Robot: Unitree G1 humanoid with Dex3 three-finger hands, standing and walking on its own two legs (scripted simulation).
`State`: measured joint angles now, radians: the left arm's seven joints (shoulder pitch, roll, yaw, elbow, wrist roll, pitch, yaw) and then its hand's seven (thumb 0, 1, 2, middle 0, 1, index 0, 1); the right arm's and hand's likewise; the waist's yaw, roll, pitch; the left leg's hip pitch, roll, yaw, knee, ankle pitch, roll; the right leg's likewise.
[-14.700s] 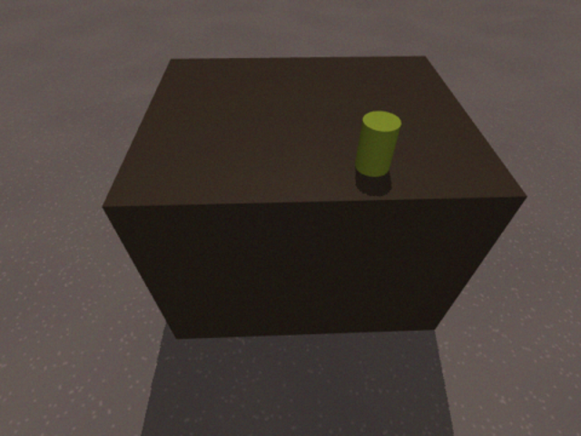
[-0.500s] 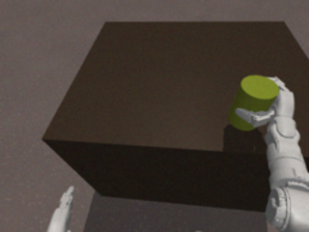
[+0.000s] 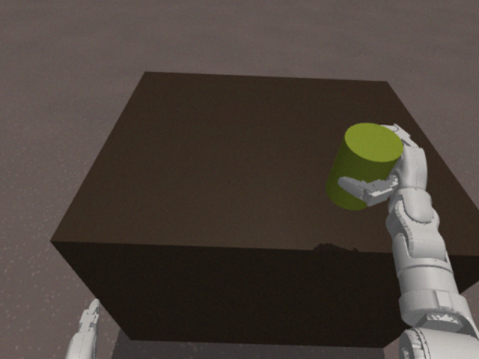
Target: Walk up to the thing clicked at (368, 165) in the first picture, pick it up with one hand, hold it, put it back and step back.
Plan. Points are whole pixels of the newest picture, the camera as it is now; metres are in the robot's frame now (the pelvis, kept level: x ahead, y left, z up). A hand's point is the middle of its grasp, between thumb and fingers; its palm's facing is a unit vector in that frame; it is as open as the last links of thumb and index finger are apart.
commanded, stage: lift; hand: right
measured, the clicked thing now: (359, 168) +0.41 -0.18 +0.14
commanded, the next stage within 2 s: hold in 0.74 s
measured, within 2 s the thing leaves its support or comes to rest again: neither
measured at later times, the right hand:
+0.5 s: hand (373, 173) +0.35 -0.16 +0.20, palm faces +0.20 +0.98 -0.04, open 11.8 cm
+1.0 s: hand (388, 171) +0.33 -0.17 +0.22, palm faces +0.20 +0.98 -0.05, open 11.8 cm
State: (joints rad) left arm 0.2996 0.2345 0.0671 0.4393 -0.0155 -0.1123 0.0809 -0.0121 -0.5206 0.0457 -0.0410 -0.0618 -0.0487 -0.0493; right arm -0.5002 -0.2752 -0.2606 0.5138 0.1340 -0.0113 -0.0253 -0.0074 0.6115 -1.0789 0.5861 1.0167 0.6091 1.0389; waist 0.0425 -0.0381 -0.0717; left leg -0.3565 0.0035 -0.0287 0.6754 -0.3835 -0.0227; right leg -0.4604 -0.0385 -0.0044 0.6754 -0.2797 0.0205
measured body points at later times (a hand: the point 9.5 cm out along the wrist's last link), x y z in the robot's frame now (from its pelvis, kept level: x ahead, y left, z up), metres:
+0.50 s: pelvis -0.01 +0.01 +0.01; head -0.03 +0.04 +0.45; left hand +0.16 +0.27 -0.06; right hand +0.33 -0.22 +0.20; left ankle -0.02 +0.13 -0.72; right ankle +0.04 -0.13 -0.72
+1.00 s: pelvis -0.01 +0.01 +0.01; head -0.04 +0.04 +0.46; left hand +0.16 +0.26 -0.05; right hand +0.31 -0.22 +0.22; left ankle -0.02 +0.13 -0.72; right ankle +0.04 -0.13 -0.72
